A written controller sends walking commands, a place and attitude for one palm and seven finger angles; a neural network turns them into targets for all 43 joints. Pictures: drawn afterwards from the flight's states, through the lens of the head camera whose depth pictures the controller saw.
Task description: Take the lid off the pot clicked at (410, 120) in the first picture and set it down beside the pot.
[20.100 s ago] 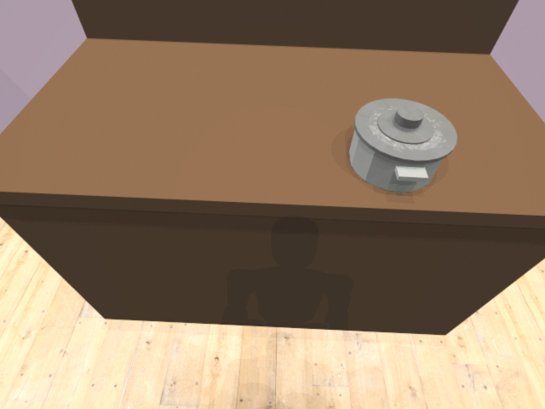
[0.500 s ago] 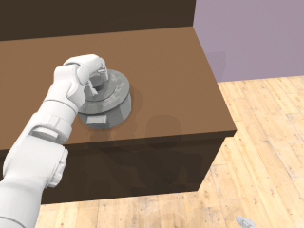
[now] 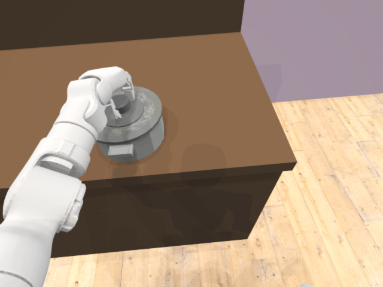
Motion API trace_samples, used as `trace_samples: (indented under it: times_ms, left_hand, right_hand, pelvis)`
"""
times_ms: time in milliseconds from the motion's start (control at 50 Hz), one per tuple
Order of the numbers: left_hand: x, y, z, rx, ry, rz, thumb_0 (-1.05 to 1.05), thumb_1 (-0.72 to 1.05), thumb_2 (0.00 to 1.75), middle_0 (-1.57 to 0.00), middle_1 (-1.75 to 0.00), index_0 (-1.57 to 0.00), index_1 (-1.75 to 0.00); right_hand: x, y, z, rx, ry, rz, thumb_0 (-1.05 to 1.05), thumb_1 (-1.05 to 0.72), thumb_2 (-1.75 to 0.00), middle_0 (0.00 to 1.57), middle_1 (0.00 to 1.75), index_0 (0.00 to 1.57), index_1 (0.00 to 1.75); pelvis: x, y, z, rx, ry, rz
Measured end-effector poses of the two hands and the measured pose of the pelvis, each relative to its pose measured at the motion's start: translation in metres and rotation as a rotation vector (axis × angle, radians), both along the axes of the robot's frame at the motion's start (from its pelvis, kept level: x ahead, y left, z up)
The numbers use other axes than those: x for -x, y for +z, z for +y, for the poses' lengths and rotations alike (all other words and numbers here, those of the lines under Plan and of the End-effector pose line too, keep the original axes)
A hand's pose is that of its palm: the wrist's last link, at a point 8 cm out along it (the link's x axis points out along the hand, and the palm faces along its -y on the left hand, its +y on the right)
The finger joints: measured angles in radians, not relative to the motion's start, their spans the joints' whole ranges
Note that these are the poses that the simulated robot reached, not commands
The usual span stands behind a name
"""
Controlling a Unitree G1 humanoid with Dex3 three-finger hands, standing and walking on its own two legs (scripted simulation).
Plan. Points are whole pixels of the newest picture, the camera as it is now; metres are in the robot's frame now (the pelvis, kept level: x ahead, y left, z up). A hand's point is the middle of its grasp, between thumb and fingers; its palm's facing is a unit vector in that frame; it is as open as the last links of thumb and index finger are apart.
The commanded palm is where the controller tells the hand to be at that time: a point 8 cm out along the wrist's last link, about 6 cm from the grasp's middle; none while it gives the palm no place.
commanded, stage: lift the lid straight up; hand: left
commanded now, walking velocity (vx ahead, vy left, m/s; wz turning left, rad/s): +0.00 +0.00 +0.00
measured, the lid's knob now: (119, 104) +0.50 +0.16 +0.11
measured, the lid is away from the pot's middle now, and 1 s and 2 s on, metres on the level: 0.00 0.01 0.01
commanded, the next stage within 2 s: move the lid sideways beside the pot in 1.96 s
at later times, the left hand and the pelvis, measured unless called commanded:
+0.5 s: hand (111, 97) +0.47 +0.16 +0.16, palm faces -0.35 -0.09 -0.93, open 8.3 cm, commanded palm +0.47 +0.16 +0.24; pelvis +0.00 +0.00 +0.00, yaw +1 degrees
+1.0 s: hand (104, 80) +0.47 +0.16 +0.20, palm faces -0.32 -0.08 -0.94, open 8.3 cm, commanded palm +0.46 +0.16 +0.28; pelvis +0.00 +0.00 +0.00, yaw +1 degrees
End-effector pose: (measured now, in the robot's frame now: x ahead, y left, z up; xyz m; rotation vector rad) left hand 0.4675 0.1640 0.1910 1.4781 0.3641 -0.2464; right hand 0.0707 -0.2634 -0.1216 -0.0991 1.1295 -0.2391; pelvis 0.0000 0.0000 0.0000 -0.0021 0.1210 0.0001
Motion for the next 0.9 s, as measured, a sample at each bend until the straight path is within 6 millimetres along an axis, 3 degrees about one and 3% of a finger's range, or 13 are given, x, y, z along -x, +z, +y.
trace_samples:
  times_ms: [300,520,900]
  left_hand:
    - [0.002,0.005,-0.003,-0.007,-0.008,-0.012,0.01,0.23,0.81,-0.74,-1.03,-0.53,-0.94]
    - [0.0,0.025,-0.004,0.009,0.018,-0.026,-0.01,0.22,0.81,-0.76,-1.03,-0.54,-0.93]
    - [-0.003,0.054,-0.001,-0.009,0.037,-0.038,-0.02,0.22,0.81,-0.78,-1.04,-0.54,-0.93]
  right_hand:
    - [-0.013,0.001,0.007,-0.009,0.022,-0.059,0.01,-0.91,-0.9,0.2,0.3,0.2,0.3]
    - [-0.024,0.003,0.004,-0.004,0.044,-0.091,0.01,-0.91,-0.9,0.2,0.3,0.2,0.3]
    - [-0.018,0.006,-0.005,0.02,0.04,-0.09,0.01,-0.91,-0.9,0.2,0.3,0.2,0.3]
  pelvis:
    - [0.0,0.001,0.001,-0.002,0.005,-0.009]
    - [0.0,0.002,-0.002,-0.005,0.01,-0.013]
    - [0.001,0.002,-0.004,-0.005,0.013,-0.021]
